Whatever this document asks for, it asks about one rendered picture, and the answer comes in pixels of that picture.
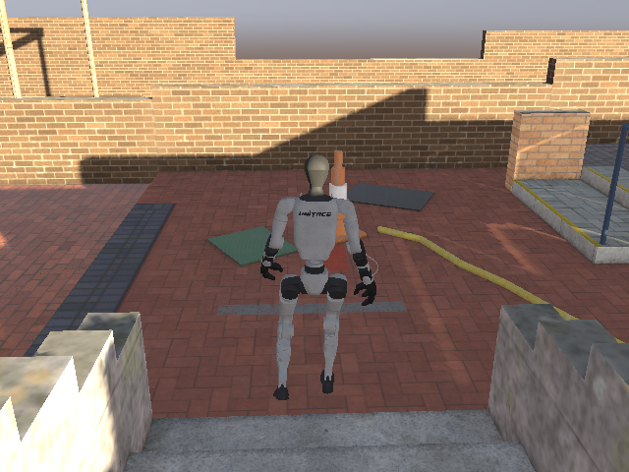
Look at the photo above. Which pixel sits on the robot left hand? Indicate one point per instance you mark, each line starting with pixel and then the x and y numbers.
pixel 266 274

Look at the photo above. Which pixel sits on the robot right hand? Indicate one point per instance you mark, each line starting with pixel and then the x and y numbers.
pixel 371 292

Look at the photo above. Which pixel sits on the left robot upper arm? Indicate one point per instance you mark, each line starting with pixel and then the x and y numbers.
pixel 280 219

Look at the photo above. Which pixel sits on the right robot shin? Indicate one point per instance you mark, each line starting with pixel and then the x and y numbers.
pixel 330 348

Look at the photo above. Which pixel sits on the robot left thigh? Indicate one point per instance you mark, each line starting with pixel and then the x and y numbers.
pixel 290 288

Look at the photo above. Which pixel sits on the right robot upper arm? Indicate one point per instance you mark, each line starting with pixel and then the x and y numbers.
pixel 351 225

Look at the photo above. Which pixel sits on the robot right forearm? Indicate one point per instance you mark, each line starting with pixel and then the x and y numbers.
pixel 363 266

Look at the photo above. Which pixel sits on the robot left forearm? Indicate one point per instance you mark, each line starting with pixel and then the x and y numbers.
pixel 269 254

